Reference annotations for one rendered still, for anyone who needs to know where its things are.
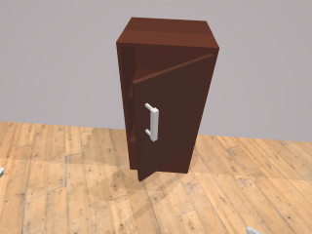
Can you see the handle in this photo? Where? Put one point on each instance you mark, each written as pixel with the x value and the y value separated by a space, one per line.
pixel 154 120

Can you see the cupboard door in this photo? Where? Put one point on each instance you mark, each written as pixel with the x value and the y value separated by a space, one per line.
pixel 178 93

